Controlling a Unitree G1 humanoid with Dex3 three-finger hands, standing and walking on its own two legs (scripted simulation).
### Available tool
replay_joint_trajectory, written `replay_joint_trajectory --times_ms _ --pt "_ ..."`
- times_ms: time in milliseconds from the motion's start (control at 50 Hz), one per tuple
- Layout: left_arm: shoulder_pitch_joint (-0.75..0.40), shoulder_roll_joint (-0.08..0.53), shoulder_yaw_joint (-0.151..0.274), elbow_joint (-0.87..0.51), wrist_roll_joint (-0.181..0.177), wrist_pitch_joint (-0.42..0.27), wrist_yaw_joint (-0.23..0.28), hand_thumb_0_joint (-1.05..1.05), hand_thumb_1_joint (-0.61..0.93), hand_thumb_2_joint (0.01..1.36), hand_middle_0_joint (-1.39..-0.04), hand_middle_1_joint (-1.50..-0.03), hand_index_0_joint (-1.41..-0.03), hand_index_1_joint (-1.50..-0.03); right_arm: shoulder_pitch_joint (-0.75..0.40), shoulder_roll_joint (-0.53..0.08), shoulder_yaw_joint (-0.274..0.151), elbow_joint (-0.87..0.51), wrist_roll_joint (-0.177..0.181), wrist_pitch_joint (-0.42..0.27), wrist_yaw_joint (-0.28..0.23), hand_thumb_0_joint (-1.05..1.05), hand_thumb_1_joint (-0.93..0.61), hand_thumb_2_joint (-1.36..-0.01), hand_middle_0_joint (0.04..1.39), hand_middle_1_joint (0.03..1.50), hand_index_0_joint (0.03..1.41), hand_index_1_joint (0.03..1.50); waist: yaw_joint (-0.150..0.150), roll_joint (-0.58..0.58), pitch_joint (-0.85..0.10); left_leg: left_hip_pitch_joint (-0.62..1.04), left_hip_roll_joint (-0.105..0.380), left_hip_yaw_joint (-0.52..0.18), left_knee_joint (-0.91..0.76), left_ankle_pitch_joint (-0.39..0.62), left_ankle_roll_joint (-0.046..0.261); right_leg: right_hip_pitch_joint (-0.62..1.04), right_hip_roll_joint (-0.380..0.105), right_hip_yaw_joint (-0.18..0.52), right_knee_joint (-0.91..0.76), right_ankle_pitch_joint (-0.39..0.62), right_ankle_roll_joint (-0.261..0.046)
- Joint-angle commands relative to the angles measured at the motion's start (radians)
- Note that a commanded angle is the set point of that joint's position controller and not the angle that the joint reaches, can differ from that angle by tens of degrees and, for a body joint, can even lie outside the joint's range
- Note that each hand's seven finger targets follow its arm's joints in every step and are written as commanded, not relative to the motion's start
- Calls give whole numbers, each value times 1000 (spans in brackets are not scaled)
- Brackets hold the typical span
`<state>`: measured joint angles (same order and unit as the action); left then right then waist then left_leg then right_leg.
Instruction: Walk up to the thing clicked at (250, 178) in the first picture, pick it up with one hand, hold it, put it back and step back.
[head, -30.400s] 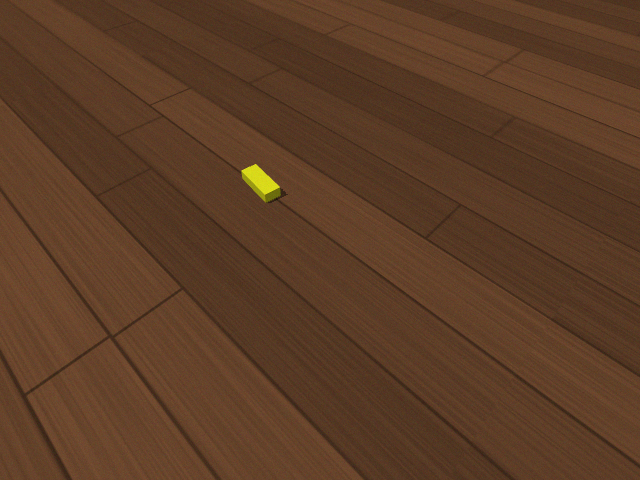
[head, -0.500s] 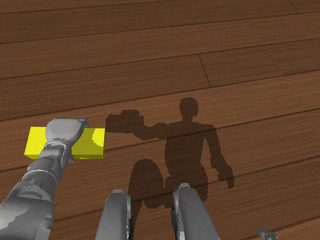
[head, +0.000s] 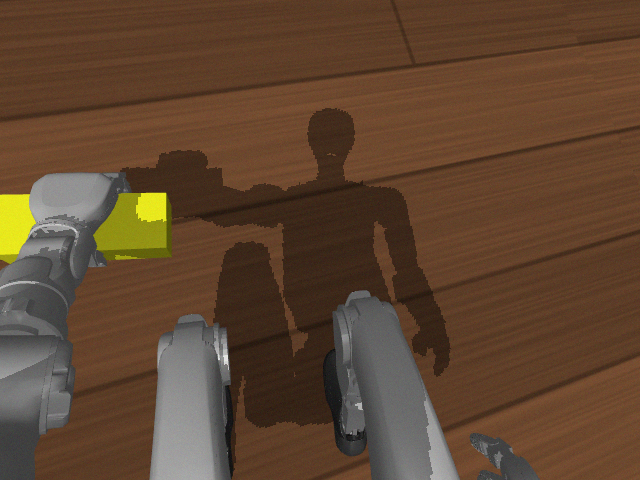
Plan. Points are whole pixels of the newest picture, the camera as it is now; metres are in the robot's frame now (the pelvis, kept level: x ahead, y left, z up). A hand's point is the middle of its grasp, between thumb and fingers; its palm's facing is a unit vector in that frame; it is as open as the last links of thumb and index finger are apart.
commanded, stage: crouch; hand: left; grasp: from above
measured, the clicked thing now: (91, 228) +0.45 +0.25 -0.21
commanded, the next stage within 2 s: lower in 0.82 s
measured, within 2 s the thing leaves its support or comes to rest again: neither
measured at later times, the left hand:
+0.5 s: hand (109, 225) +0.46 +0.25 -0.26, palm faces -0.49 -0.01 -0.87, open 10.8 cm
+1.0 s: hand (115, 223) +0.48 +0.25 -0.30, palm faces -0.48 +0.00 -0.88, open 10.8 cm
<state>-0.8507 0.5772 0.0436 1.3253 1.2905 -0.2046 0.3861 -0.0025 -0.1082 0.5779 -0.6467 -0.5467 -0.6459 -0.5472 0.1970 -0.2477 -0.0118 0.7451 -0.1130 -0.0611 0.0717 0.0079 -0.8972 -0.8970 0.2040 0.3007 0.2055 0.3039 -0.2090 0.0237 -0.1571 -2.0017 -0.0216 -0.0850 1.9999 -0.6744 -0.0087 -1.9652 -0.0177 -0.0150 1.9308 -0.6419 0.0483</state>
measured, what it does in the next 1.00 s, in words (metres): lowers itself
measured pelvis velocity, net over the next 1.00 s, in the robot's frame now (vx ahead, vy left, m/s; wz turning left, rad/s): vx -0.01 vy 0.00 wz -0.06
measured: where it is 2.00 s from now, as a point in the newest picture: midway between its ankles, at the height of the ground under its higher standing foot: (283, 434)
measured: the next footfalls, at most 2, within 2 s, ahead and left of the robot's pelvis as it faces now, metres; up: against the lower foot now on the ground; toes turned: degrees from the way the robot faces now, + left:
none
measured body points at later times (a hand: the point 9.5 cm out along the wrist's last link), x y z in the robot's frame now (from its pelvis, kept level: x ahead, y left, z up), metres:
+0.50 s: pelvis -0.01 +0.00 -0.07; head +0.25 +0.05 +0.29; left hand +0.48 +0.24 -0.21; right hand +0.01 -0.28 -0.18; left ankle +0.07 +0.12 -0.42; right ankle +0.09 -0.14 -0.42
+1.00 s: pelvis -0.01 +0.00 -0.11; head +0.26 +0.05 +0.25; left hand +0.50 +0.25 -0.25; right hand +0.00 -0.28 -0.21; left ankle +0.07 +0.12 -0.42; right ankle +0.09 -0.14 -0.42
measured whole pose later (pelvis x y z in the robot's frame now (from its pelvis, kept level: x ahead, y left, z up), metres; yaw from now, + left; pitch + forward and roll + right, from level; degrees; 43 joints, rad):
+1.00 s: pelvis -0.01 +0.00 -0.11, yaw -4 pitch +36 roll -8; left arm -1.03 0.78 0.11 1.51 1.34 -0.23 0.41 0.00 -0.11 0.55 -0.68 -0.51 -0.67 -0.51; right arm 0.18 -0.28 0.08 0.73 -0.16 -0.06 0.15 0.01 -0.91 -0.90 0.20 0.30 0.20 0.30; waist -0.29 -0.01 -0.02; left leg -2.29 -0.02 -0.14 2.37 -0.71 -0.02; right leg -2.25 0.01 -0.04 2.27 -0.66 0.06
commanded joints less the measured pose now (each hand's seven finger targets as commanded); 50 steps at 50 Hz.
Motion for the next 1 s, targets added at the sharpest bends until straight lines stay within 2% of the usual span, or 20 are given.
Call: replay_joint_trajectory --times_ms 0,40,60,80,180,200,240,280,320,360,400,420,440,480,580,640,660,780,880,980 --pt "-429 288 56 -205 -2 -2 83 0 678 966 -1055 -718 -1049 -726 235 -234 -79 -11 -8 -8 9 0 -904 -901 200 299 200 299 -9 311 -767 644 4 36 -178 340 6 265 15 -65 -141 276 -86" --pt "-454 326 79 -202 6 -1 89 0 681 989 -1065 -717 -1054 -731 236 -237 -78 -5 -14 -4 15 0 -904 -902 200 299 200 299 -8 307 -763 594 1 51 -146 321 14 274 21 -63 -128 282 -84" --pt "-407 318 78 -142 6 7 91 0 691 999 -1071 -723 -1060 -736 231 -236 -74 -14 -13 -5 19 0 -904 -901 200 299 200 299 -5 292 -744 580 0 51 -139 315 15 269 18 -64 -119 279 -83" --pt "-449 320 78 -174 2 5 92 0 692 1012 -1068 -728 -1056 -742 225 -233 -74 -15 -16 -3 23 0 -901 -900 200 299 200 299 -15 297 -757 561 1 56 -121 307 20 272 23 -64 -113 279 -82" --pt "-451 330 79 -105 7 9 86 0 691 984 -1059 -730 -1053 -738 226 -240 -65 -16 -20 -4 37 0 -904 -901 200 299 200 299 -27 291 -699 485 3 56 -79 285 22 235 26 -73 -68 269 -82" --pt "-474 365 96 -135 5 3 83 0 686 995 -1054 -738 -1046 -747 234 -246 -70 -9 -19 -3 40 0 -906 -902 200 299 200 299 -30 274 -709 474 3 56 -64 286 26 248 26 -73 -65 277 -79" --pt "-429 342 82 -66 8 6 73 0 689 978 -1059 -729 -1051 -738 230 -248 -64 -17 -20 -1 45 0 -907 -902 200 299 200 299 -32 259 -701 448 0 58 -47 282 26 243 28 -74 -48 276 -76" --pt "-495 378 94 -112 6 -10 67 0 716 970 -1068 -739 -1066 -743 235 -252 -66 -8 -23 0 48 0 -905 -901 200 299 200 299 -39 276 -713 428 1 58 -28 269 27 235 32 -76 -29 267 -78" --pt "-448 352 80 -38 12 -8 63 0 722 995 -1075 -755 -1071 -761 230 -252 -60 -13 -23 2 51 0 -905 -901 200 299 200 299 -40 263 -688 403 -1 57 -20 258 25 213 32 -83 -13 256 -78" --pt "-510 392 96 -85 12 -21 63 0 741 977 -1080 -746 -1078 -749 230 -262 -64 -9 -23 2 52 0 -902 -900 200 299 200 299 -49 296 -675 407 2 46 -24 225 20 157 30 -91 7 218 -83" --pt "-491 366 76 -28 14 -22 58 0 724 973 -1076 -743 -1072 -748 227 -262 -59 -6 -23 1 54 0 -907 -902 200 300 200 300 -46 292 -658 406 3 45 -7 220 20 132 32 -93 21 213 -85" --pt "-520 375 82 -67 16 -30 58 0 726 986 -1076 -754 -1071 -759 234 -264 -59 -4 -26 2 56 0 -907 -902 200 300 200 300 -63 299 -664 400 2 47 7 223 21 135 31 -94 22 219 -81" --pt "-543 400 90 -80 20 -36 60 0 737 968 -1073 -763 -1074 -762 241 -267 -57 1 -27 2 57 0 -907 -902 200 300 200 300 -61 296 -678 400 1 48 13 222 23 140 32 -94 28 222 -82" --pt "-507 398 90 -36 23 -35 64 0 736 995 -1093 -740 -1084 -750 236 -270 -50 -1 -30 4 57 0 -908 -902 200 300 200 300 -57 297 -668 383 -1 52 30 224 22 130 30 -94 45 226 -80" --pt "-550 437 100 -35 28 -43 79 0 724 964 -1086 -718 -1077 -728 230 -277 -34 1 -34 0 57 0 -909 -902 200 300 200 300 -69 331 -635 367 2 44 42 183 19 73 30 -105 76 194 -84" --pt "-566 471 115 -45 39 -45 88 0 747 961 -1095 -733 -1090 -738 231 -281 -24 -3 -39 1 59 0 -908 -902 200 300 200 300 -76 333 -668 355 0 51 69 194 24 94 33 -108 89 209 -81" --pt "-549 472 112 -40 41 -46 91 0 757 968 -1106 -732 -1100 -739 224 -281 -22 -4 -39 1 59 0 -908 -902 200 300 200 300 -67 344 -665 345 -1 54 70 190 22 93 36 -109 96 208 -83" --pt "-562 484 105 -8 36 -35 96 0 766 954 -1110 -725 -1104 -732 212 -284 -5 -3 -41 0 57 0 -906 -901 200 300 200 300 -77 332 -629 273 -1 64 102 161 32 90 43 -110 106 200 -79" --pt "-543 480 97 -4 29 -23 87 0 748 963 -1105 -719 -1093 -732 210 -295 0 -8 -38 -2 57 0 -908 -902 200 300 200 300 -81 355 -611 297 1 48 103 181 23 48 40 -125 133 207 -84" --pt "-530 475 80 35 18 -23 66 0 726 973 -1131 -678 -1105 -706 216 -295 16 -5 -39 0 62 0 -910 -902 200 300 200 300 -97 291 -584 237 1 49 148 210 33 91 46 -126 138 245 -73"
